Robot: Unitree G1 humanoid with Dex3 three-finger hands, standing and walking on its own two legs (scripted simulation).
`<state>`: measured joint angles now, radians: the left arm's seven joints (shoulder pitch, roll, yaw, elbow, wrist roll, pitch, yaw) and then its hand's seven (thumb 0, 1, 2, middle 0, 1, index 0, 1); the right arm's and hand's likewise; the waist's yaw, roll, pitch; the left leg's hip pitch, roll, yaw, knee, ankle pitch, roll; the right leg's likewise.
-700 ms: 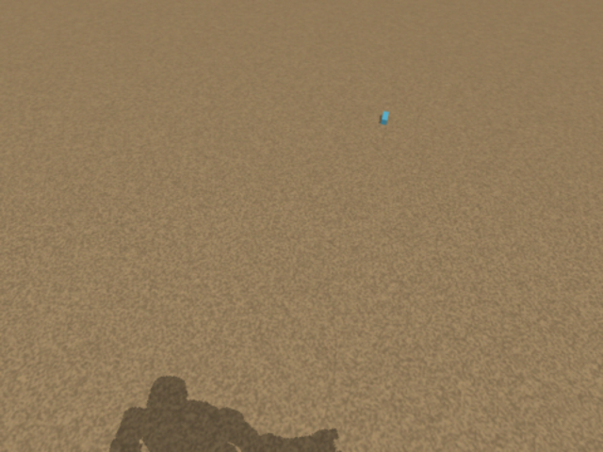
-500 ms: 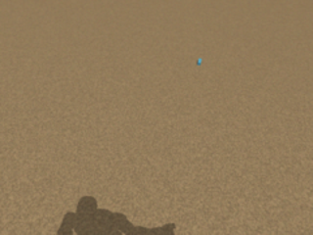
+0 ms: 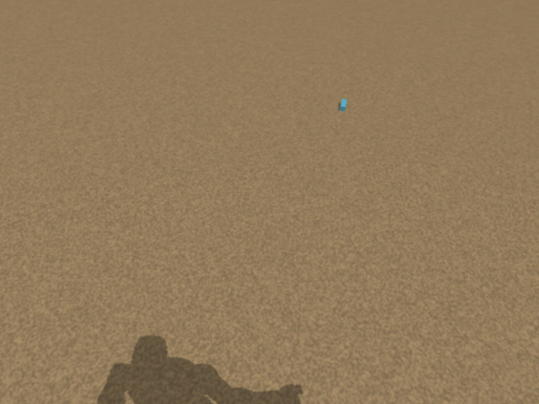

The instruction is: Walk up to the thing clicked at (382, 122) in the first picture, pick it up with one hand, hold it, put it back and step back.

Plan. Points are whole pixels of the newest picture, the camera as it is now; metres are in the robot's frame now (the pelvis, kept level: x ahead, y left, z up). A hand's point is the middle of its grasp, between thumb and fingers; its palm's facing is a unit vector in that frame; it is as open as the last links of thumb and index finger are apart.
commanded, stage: stand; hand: left
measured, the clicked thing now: (343, 105) +2.01 -0.54 -0.77
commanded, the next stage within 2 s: walk up in 0.42 s
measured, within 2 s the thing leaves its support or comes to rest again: neither
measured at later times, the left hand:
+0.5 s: hand out of the picture +0.08 +0.26 -0.15, palm faces -0.10 -0.94 -0.34, open 7.3 cm
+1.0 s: hand (168, 309) +0.32 +0.18 -0.13, palm faces -0.38 -0.81 -0.45, open 7.4 cm
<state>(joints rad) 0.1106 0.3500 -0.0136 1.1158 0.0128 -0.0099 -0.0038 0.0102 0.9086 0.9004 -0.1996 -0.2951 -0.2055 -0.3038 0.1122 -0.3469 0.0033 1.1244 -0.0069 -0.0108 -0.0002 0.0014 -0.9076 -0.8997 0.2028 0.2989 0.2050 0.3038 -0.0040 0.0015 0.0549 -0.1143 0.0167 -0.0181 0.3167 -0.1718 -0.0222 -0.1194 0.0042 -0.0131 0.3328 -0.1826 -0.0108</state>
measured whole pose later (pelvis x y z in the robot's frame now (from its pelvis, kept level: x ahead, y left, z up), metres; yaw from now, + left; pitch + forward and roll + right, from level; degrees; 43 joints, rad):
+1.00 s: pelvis +0.18 -0.07 -0.01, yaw -28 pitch -2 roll -1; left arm 0.35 0.38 0.03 1.00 -0.01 -0.07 -0.02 0.01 0.90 0.90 -0.20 -0.30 -0.21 -0.30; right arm 0.08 -0.48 -0.05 0.85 -0.04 -0.02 0.17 0.01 -0.91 -0.90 0.20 0.30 0.20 0.30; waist 0.04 0.13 0.01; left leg -0.62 0.08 -0.04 0.96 -0.26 -0.03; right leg -0.16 -0.03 0.02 0.46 -0.28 0.01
